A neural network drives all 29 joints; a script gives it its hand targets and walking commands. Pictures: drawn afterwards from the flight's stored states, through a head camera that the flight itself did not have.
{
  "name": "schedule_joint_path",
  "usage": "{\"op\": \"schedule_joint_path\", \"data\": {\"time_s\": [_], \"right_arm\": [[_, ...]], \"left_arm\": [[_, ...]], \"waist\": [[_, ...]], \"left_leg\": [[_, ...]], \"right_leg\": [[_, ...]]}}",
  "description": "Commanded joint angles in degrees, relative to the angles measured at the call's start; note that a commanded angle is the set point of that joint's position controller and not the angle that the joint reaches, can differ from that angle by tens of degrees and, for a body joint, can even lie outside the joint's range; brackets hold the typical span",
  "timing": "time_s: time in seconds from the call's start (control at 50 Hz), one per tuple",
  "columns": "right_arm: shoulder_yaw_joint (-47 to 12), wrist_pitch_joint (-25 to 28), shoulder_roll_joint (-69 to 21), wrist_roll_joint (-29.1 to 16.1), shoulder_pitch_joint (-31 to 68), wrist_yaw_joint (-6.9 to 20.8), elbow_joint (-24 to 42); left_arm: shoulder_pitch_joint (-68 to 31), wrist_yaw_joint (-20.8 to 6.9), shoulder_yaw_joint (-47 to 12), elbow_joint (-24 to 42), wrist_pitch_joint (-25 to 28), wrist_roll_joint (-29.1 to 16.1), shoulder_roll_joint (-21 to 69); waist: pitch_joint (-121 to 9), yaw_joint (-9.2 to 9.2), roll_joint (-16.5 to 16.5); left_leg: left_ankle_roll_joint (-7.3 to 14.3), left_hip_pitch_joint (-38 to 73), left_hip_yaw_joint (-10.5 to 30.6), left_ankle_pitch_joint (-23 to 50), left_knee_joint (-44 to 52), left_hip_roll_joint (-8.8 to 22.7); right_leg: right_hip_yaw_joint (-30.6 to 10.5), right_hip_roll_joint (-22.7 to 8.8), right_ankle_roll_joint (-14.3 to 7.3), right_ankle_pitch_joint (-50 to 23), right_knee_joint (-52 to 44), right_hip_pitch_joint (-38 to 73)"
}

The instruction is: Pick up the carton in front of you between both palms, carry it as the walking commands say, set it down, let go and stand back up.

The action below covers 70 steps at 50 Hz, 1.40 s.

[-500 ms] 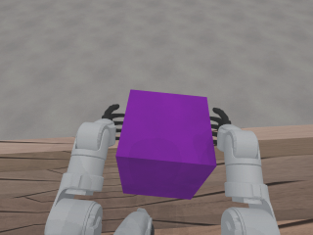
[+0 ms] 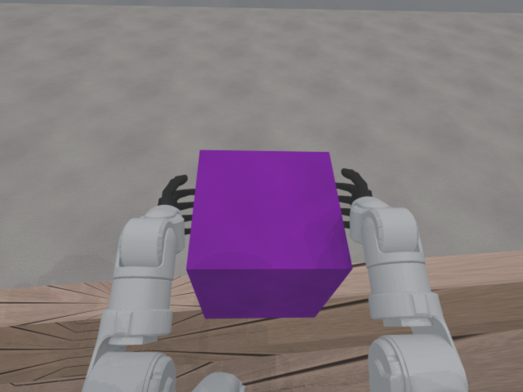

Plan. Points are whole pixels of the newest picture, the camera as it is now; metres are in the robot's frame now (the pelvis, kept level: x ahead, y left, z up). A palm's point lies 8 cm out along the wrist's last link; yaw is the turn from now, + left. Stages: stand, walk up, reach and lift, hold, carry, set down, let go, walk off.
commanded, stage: carry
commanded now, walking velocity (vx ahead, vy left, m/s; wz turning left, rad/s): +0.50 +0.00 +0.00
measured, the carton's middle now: (262, 241) +0.36 +0.03 +0.01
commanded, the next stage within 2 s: none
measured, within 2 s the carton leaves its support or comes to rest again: neither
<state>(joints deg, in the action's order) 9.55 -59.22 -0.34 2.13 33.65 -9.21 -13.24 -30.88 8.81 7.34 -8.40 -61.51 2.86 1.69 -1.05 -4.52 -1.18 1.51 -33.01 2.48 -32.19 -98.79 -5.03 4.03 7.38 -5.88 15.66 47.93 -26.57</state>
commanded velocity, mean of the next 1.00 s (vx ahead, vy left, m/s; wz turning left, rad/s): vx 0.50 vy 0.00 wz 0.00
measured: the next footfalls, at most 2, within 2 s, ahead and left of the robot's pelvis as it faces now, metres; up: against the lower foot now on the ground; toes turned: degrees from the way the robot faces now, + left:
left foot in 0.26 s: +0.35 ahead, +0.08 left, -0.17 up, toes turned +0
right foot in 0.62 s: +0.67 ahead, -0.03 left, -0.34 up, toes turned +2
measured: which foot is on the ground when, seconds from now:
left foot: up 0.00-0.24, down 0.26-0.62, up 0.64-0.96, down 0.98-1.00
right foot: down 0.00-0.26, up 0.28-0.60, down 0.62-0.98, up 1.00-1.00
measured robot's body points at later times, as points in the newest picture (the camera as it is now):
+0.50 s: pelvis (251, 283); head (270, 113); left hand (225, 162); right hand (323, 173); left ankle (234, 389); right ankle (280, 330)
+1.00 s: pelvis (257, 212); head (268, 111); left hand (230, 132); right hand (296, 139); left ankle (242, 281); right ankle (266, 310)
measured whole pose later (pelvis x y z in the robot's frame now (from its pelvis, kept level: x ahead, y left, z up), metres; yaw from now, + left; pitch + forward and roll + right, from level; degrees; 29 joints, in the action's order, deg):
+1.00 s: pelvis +0.82 +0.04 -0.46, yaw +1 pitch +1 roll -1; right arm 10.4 -62.5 -2.4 4.4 34.0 -14.2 -10.7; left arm -35.0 11.8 7.3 -12.4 -61.5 -0.8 0.5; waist -1.2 0.5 2.6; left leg 6.8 -26.9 -3.9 7.5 -37.2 -3.5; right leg 4.7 5.7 -6.0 42.7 94.2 -23.7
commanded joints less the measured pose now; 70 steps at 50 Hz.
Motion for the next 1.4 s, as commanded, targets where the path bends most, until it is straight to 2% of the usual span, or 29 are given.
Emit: {"op": "schedule_joint_path", "data": {"time_s": [0.0, 0.06, 0.1, 0.18, 0.22, 0.24, 0.26, 0.3, 0.38, 0.42, 0.48, 0.54, 0.58, 0.6, 0.62, 0.64, 0.68, 0.76, 0.86, 0.92, 0.94, 0.98, 1.0, 1.08, 1.22, 1.32, 1.34, 1.36, 1.38], "right_arm": [[-26.61, -0.87, -56.52, -16.41, 30.93, 14.55, 4.12], [-26.82, 0.68, -59.89, -15.69, 33.38, 14.84, 5.34], [-28.13, 1.68, -60.89, -17.41, 37.23, 14.42, 9.45], [-33.00, 1.40, -60.64, -20.31, 40.09, 13.02, 16.34], [-34.87, 0.46, -58.83, -21.40, 38.42, 12.74, 17.59], [-35.53, 0.05, -58.52, -21.91, 36.97, 13.20, 16.89], [-36.05, -0.77, -58.53, -22.10, 34.45, 13.71, 13.14], [-37.51, -1.06, -60.81, -26.61, 36.52, 14.61, 10.74], [-40.67, 0.03, -68.93, -31.71, 44.82, 16.88, 8.10], [-40.22, 0.94, -72.12, -33.30, 47.83, 17.76, 6.95], [-39.12, 1.92, -73.17, -33.63, 46.97, 17.77, 7.72], [-37.47, 2.21, -71.57, -31.76, 41.88, 17.03, 7.62], [-36.27, 1.68, -69.33, -29.21, 36.21, 16.64, 6.63], [-36.15, 1.49, -68.74, -28.10, 38.89, 16.43, 8.55], [-35.50, 0.61, -68.02, -26.58, 36.92, 16.13, 6.73], [-31.79, -0.34, -64.96, -24.60, 36.37, 15.64, 5.51], [-28.77, -0.76, -59.05, -19.55, 35.35, 14.36, 5.83], [-25.04, 0.08, -60.29, -15.50, 34.58, 14.90, 1.57], [-29.36, 1.34, -64.08, -19.77, 42.65, 14.33, 9.46], [-33.02, 0.28, -62.38, -21.94, 44.49, 13.41, 15.01], [-34.16, -0.10, -61.85, -22.59, 43.34, 13.35, 14.97], [-34.50, -1.32, -61.07, -23.14, 39.04, 14.28, 9.76], [-34.20, -1.66, -60.33, -24.58, 38.88, 14.52, 6.97], [-36.09, -1.86, -68.07, -30.92, 44.95, 16.74, 3.57], [-31.01, -0.60, -75.22, -31.68, 47.35, 18.71, -1.25], [-30.85, -1.07, -73.64, -26.95, 39.31, 17.28, -1.99], [-30.40, -0.99, -72.45, -25.77, 38.94, 17.16, -2.35], [-30.57, -1.85, -72.29, -25.63, 40.61, 16.98, -2.86], [-29.97, -2.54, -70.70, -24.94, 37.32, 16.35, -4.78]], "left_arm": [[-45.38, -15.94, -39.42, 5.59, 1.52, -29.97, 64.18], [-49.25, -16.69, -39.28, 5.26, 2.86, -32.78, 68.41], [-49.52, -16.93, -38.65, 5.68, 3.38, -34.03, 70.48], [-44.39, -16.08, -36.62, 7.47, 4.12, -32.88, 68.54], [-39.37, -15.34, -35.15, 6.96, 3.70, -30.28, 66.00], [-38.76, -14.98, -33.98, 6.58, 3.49, -27.97, 64.49], [-36.92, -14.56, -31.88, 4.50, 2.76, -25.67, 62.12], [-31.21, -13.53, -27.26, 2.26, 1.41, -20.21, 55.93], [-32.85, -13.33, -21.80, 1.12, 2.98, -13.13, 53.43], [-37.43, -13.76, -24.64, 3.18, 4.13, -15.11, 56.73], [-41.21, -13.22, -27.38, 7.58, 5.53, -17.64, 58.23], [-42.39, -12.42, -32.03, 11.99, 4.78, -19.42, 58.08], [-41.65, -12.52, -33.81, 13.57, 3.71, -20.54, 57.56], [-40.66, -13.10, -33.97, 13.20, 3.12, -21.78, 57.03], [-38.13, -13.65, -33.99, 9.90, 2.10, -22.65, 56.95], [-38.02, -13.93, -34.97, 7.53, 1.95, -23.44, 55.80], [-42.66, -15.25, -37.70, 5.18, 1.36, -27.54, 61.41], [-48.54, -17.25, -37.11, 0.91, 1.94, -31.70, 68.40], [-48.96, -17.41, -34.72, 3.11, 3.43, -33.02, 71.11], [-43.40, -16.35, -32.74, 3.70, 2.87, -30.55, 68.08], [-41.88, -15.95, -32.33, 4.14, 2.59, -29.30, 66.64], [-41.26, -15.04, -30.27, 2.98, 1.78, -25.74, 63.79], [-38.80, -14.41, -27.78, 1.85, 0.84, -23.90, 60.74], [-38.27, -13.42, -19.34, 0.16, 1.86, -14.85, 53.28], [-53.35, -12.88, -23.94, 7.45, 4.03, -19.50, 58.70], [-53.40, -12.74, -30.18, 10.35, 2.20, -21.74, 59.95], [-52.74, -13.37, -30.77, 9.18, 1.57, -22.28, 60.11], [-49.62, -13.26, -31.11, 4.63, 1.46, -21.59, 59.57], [-44.06, -13.10, -29.45, 0.99, 1.02, -21.34, 59.21]], "waist": [[-20.47, 1.80, 6.13], [-26.50, 0.50, -1.39], [-23.02, -0.87, 4.96], [-22.91, 0.59, -6.96], [-29.17, 11.86, -5.00], [-24.38, 17.23, 5.04], [-20.89, 15.90, 11.67], [-27.52, 10.08, 6.23], [-24.64, 9.21, -2.94], [-24.83, 9.27, 3.20], [-21.93, 10.94, -1.94], [-20.43, 10.00, 10.11], [-29.79, -3.17, 6.50], [-26.01, -10.50, -3.33], [-19.25, -9.45, -6.78], [-23.38, -0.23, -9.83], [-23.67, -0.36, 0.81], [-25.44, 0.36, 1.10], [-20.42, -1.70, -1.03], [-27.15, 5.60, -9.76], [-28.47, 11.71, -3.43], [-21.38, 16.71, 11.17], [-26.93, 11.40, 11.70], [-26.80, 10.64, -5.08], [-21.23, 13.18, 1.42], [-21.93, 5.59, 6.59], [-24.49, 1.88, 0.46], [-32.60, 2.79, -12.17], [-39.52, -1.45, -12.56]], "left_leg": [[-0.80, -19.42, 4.73, 7.02, 21.26, 4.68], [0.62, -13.77, 1.68, 21.49, 22.01, 4.16], [0.81, -13.39, -1.82, 44.20, 45.50, 2.38], [1.56, 21.94, -9.29, 58.17, 58.13, -1.47], [5.34, 39.09, -7.19, 54.52, 61.69, 0.64], [8.96, 41.95, -5.21, 54.38, 69.72, 4.65], [11.27, 51.53, 5.90, 71.40, 59.80, 12.33], [17.84, 54.90, 30.24, 49.19, 58.69, 20.95], [17.60, 30.04, 34.38, 48.54, 58.52, 20.22], [13.89, 30.82, 27.15, 53.78, 52.43, 16.37], [8.06, 20.43, 10.73, 29.68, 41.44, 4.00], [7.23, 13.39, 3.26, 27.92, 36.48, 3.79], [2.44, 3.86, -2.81, 48.78, 15.09, 7.81], [-0.99, -6.19, -6.13, 28.67, -8.79, 3.68], [-0.80, -12.68, -7.98, -9.47, -19.04, -4.37], [-0.39, -21.93, 3.24, -8.40, -9.36, -2.42], [-0.06, -25.00, 8.11, 2.52, 6.06, 3.35], [-0.16, -15.10, 3.43, 19.70, 20.59, 5.15], [0.13, 5.49, -6.72, 53.00, 59.94, 0.21], [3.69, 26.87, -9.34, 59.49, 56.60, 0.40], [4.76, 37.52, -8.92, 54.36, 62.49, 0.08], [11.27, 52.23, 5.87, 69.41, 60.68, 12.00], [15.84, 59.93, 23.91, 69.12, 56.76, 18.90], [18.98, 39.68, 35.49, 44.40, 55.43, 21.44], [8.38, 19.51, 7.69, 19.61, 44.06, 4.18], [4.91, 22.10, 0.90, 36.80, 22.20, 5.58], [2.33, 10.28, -1.08, 17.53, 4.76, 2.90], [-0.95, -11.63, -1.73, -13.87, -7.49, 1.11], [-0.70, -24.73, 1.17, -12.83, -11.23, 1.58]], "right_leg": [[-37.66, -20.63, -12.31, -32.13, -5.98, 23.32], [-35.68, -19.91, -11.10, -32.89, -2.98, 19.11], [-23.59, -9.40, -6.13, -14.27, 8.28, 17.31], [-9.65, -7.62, -4.03, -7.87, 13.34, -1.59], [-4.33, -9.39, 0.94, -26.97, 34.47, -4.79], [-1.55, -4.54, 3.27, -10.21, 56.16, -10.20], [-1.56, 1.38, 5.41, 27.73, 68.00, -27.15], [-10.44, -5.17, 3.87, 21.78, 54.60, -37.57], [-11.92, -8.50, 5.53, 6.61, 25.90, -26.22], [-6.94, -7.88, 4.14, -4.53, 26.86, -24.76], [-2.09, -4.57, 3.90, -36.22, -1.07, -13.09], [2.12, -3.50, 3.65, -40.60, -13.29, 7.81], [2.78, -3.44, 0.46, -39.60, -9.05, 32.82], [-1.18, -7.74, -4.47, -36.37, -15.27, 39.34], [-7.18, -11.88, -5.85, -43.35, -13.63, 36.25], [-29.11, -18.30, -9.60, -51.82, -8.91, 43.77], [-41.93, -23.59, -13.53, -21.15, -9.18, 35.01], [-38.16, -21.72, -12.86, -33.90, -4.02, 20.24], [-15.39, -6.29, -5.03, -6.66, 6.84, 5.32], [-6.37, -8.86, -0.91, -16.19, 22.61, 1.12], [-4.09, -8.89, 1.10, -26.33, 33.15, -2.78], [-1.76, 1.37, 4.95, 27.78, 66.72, -26.02], [-8.09, -2.40, 4.91, 24.78, 61.99, -36.11], [-13.71, -8.88, 4.41, 10.80, 31.19, -34.95], [-0.83, -5.70, 4.76, -41.86, -11.42, -6.51], [2.95, -7.58, 1.35, -44.61, -31.34, 17.86], [-1.66, -13.06, -1.83, -42.28, -27.27, 32.43], [-17.16, -26.07, -9.35, -70.27, -4.00, 55.99], [-29.89, -29.57, -15.73, -57.76, -5.22, 66.10]]}}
